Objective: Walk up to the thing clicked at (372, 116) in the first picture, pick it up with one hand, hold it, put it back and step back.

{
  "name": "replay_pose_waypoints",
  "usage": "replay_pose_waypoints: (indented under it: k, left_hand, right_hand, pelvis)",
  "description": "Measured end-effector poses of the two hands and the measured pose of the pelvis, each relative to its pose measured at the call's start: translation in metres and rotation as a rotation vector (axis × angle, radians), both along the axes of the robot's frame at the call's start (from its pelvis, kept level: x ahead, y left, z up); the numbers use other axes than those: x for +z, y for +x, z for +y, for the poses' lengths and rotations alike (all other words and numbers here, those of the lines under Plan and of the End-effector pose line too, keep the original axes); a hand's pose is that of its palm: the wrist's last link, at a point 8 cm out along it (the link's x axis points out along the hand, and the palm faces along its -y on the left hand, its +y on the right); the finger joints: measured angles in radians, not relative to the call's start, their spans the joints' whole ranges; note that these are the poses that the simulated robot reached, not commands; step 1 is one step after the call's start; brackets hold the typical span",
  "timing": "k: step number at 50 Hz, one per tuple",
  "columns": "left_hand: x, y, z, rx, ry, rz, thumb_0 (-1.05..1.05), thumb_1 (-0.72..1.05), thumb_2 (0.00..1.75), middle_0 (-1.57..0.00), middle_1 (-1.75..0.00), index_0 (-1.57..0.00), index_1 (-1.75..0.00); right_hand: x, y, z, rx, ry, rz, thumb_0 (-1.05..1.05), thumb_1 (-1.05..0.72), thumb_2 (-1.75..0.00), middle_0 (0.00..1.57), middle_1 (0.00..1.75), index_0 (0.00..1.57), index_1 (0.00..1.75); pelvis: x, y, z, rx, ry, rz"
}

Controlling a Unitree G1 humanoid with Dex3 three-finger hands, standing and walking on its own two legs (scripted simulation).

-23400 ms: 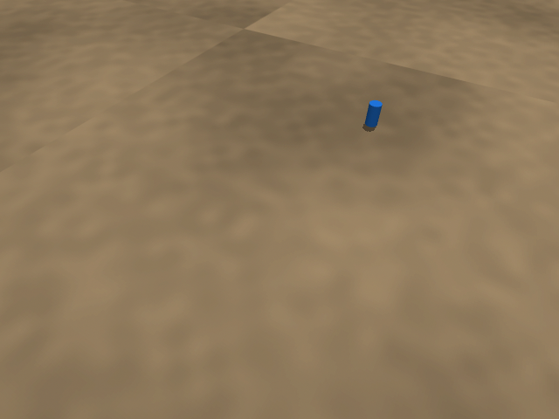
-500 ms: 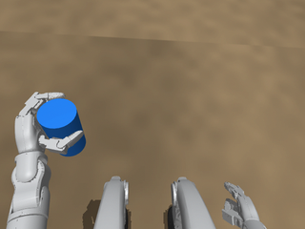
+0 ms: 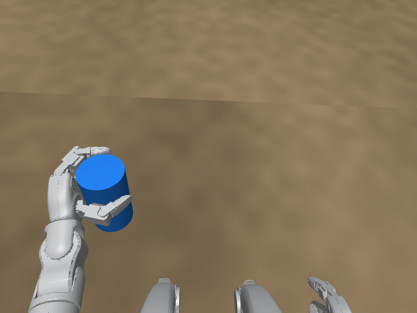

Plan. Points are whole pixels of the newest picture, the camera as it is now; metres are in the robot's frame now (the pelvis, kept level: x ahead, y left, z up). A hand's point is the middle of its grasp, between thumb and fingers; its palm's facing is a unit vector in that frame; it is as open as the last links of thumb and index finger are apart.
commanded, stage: lift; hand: left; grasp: from the side
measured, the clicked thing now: (108, 195) +0.34 +0.19 +0.00
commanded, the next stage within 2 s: hold in 0.72 s
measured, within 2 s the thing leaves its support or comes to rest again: neither
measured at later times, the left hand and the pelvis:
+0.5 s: hand (105, 171) +0.35 +0.18 +0.08, palm faces +0.20 -0.98 -0.01, open 10.9 cm; pelvis +0.01 -0.01 +0.04, yaw +0 degrees
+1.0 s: hand (107, 160) +0.36 +0.17 +0.10, palm faces +0.20 -0.98 -0.01, open 10.9 cm; pelvis +0.03 -0.01 +0.05, yaw +0 degrees
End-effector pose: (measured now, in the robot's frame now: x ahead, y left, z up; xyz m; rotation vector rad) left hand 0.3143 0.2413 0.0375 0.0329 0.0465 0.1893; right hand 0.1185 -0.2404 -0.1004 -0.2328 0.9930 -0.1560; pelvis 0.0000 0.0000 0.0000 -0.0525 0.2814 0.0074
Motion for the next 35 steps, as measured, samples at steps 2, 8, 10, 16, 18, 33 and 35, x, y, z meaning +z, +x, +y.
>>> replay_pose_waypoints:
  k: [2,8,10,16,18,33,35]
  left_hand:
    - [0.005,-0.002,-0.002,0.000,0.002,-0.002,0.02,-0.42,1.01,-0.72,-0.95,-0.65,-0.92]
    - [0.020,-0.005,-0.007,0.005,-0.009,-0.014,0.02,-0.42,1.01,-0.72,-0.95,-0.65,-0.92]
    - [0.024,-0.004,-0.009,0.007,-0.010,-0.016,0.02,-0.42,1.01,-0.72,-0.95,-0.65,-0.92]
    - [0.034,-0.001,-0.014,0.001,-0.017,-0.018,0.02,-0.42,1.01,-0.72,-0.95,-0.65,-0.92]
    - [0.037,0.000,-0.015,0.006,-0.018,-0.020,0.02,-0.42,1.01,-0.72,-0.95,-0.65,-0.92]
    - [0.052,0.009,-0.019,0.011,-0.020,-0.021,0.02,-0.42,1.01,-0.72,-0.95,-0.65,-0.92]
    - [0.054,0.010,-0.020,0.011,-0.020,-0.025,0.02,-0.42,1.01,-0.72,-0.95,-0.65,-0.92]
  right_hand:
    - [0.004,0.000,0.001,0.002,0.003,-0.004,0.01,-0.91,-0.90,0.20,0.30,0.20,0.30]
    - [0.017,0.005,0.003,0.011,0.010,-0.022,0.01,-0.91,-0.90,0.20,0.30,0.20,0.30]
    - [0.020,0.007,0.003,0.014,0.011,-0.028,0.01,-0.91,-0.90,0.20,0.30,0.20,0.30]
    - [0.029,0.013,0.003,0.016,0.010,-0.041,0.01,-0.91,-0.90,0.20,0.30,0.20,0.30]
    - [0.032,0.014,0.002,0.018,0.010,-0.041,0.01,-0.91,-0.90,0.20,0.30,0.20,0.30]
    - [0.042,0.017,-0.003,0.007,0.008,-0.014,0.01,-0.91,-0.90,0.20,0.30,0.20,0.30]
    - [0.044,0.018,-0.004,0.006,0.007,-0.012,0.01,-0.92,-0.90,0.20,0.30,0.20,0.30]
  pelvis:
    - [0.005,0.000,-0.001,0.000,0.002,-0.011]
    - [0.016,0.002,-0.002,0.003,0.007,-0.040]
    - [0.019,0.003,-0.002,0.003,0.008,-0.048]
    - [0.028,0.007,-0.004,0.003,0.012,-0.071]
    - [0.031,0.008,-0.004,0.003,0.014,-0.078]
    - [0.045,0.019,-0.006,0.002,0.020,-0.110]
    - [0.046,0.020,-0.006,0.002,0.021,-0.113]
